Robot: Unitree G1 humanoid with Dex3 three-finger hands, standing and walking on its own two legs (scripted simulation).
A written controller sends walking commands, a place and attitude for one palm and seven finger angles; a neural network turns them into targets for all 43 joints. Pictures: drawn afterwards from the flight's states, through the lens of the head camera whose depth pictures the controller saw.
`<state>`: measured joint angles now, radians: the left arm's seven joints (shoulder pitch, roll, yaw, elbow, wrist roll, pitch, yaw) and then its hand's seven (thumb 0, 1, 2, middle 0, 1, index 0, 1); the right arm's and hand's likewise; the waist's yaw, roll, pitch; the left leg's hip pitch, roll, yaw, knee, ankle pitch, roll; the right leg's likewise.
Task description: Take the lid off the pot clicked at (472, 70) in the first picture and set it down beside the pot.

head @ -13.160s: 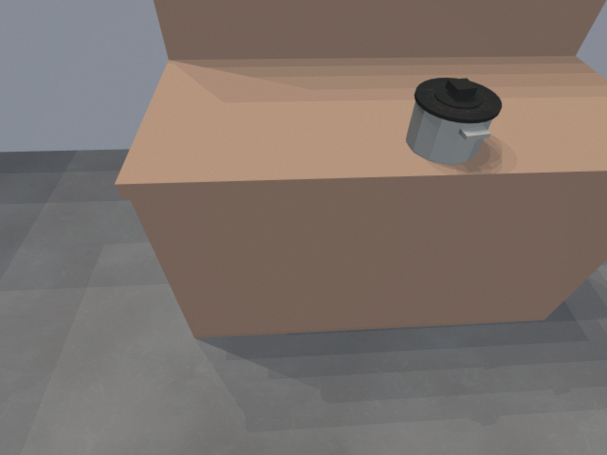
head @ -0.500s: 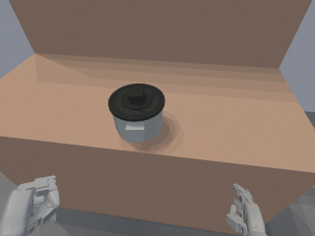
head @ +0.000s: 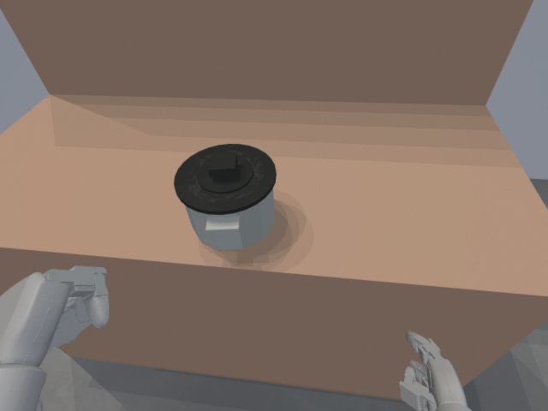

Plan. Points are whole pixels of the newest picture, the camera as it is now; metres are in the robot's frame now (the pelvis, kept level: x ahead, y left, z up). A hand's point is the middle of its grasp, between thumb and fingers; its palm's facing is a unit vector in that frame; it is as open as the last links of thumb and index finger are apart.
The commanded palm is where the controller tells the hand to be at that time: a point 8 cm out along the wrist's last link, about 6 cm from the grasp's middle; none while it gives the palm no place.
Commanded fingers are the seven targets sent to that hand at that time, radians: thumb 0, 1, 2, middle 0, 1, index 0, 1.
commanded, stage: reach forward and open the fingers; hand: left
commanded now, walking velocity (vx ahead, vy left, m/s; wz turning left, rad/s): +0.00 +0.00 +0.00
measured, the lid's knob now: (223, 164) +0.46 +0.15 +0.13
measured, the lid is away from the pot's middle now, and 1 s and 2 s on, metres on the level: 0.00 0.00 0.00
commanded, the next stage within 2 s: move the open hand above the knob in 0.98 s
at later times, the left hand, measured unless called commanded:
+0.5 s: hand (49, 303) +0.18 +0.28 +0.15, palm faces -0.12 -0.04 -0.99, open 5.5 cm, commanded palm +0.17 +0.27 +0.21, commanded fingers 0.00 -0.09 1.40 -0.94 -0.36 -0.94 -0.36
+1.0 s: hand (47, 266) +0.21 +0.28 +0.18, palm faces +0.00 -0.02 -1.00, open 9.9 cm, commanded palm +0.18 +0.27 +0.25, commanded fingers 0.00 -0.36 1.61 -0.86 -0.08 -0.86 -0.08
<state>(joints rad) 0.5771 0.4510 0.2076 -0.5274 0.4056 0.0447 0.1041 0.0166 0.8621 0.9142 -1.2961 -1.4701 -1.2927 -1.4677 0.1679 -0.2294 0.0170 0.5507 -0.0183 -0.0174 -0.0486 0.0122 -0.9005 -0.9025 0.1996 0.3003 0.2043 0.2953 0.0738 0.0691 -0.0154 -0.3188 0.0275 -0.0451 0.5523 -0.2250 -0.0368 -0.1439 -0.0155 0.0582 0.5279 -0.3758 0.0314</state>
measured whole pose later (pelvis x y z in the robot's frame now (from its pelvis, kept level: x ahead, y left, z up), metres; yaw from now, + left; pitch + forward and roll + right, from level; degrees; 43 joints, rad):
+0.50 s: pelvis -0.04 +0.02 +0.00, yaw +3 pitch -2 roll -1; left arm 0.19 0.71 0.13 -0.39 0.70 0.04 -0.31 0.00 0.19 1.28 -1.06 -0.70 -1.06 -0.70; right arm 0.09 -0.26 0.03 0.53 0.04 0.06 -0.02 0.01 -0.90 -0.90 0.20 0.30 0.20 0.29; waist 0.08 0.13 0.02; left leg -0.35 0.00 -0.08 0.52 -0.14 -0.01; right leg -0.16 -0.04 0.02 0.49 -0.31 0.06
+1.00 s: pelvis -0.08 +0.02 +0.00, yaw +2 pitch -5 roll -1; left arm -0.21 0.70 0.02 -0.14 0.75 0.08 -0.35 0.00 -0.33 1.56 -0.88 -0.10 -0.88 -0.10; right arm 0.09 -0.26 0.04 0.58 0.04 0.04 -0.02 0.01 -0.90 -0.90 0.20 0.30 0.20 0.30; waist 0.07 0.12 0.04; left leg -0.35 0.00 -0.07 0.51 -0.08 -0.01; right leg -0.20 -0.04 0.04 0.57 -0.29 0.05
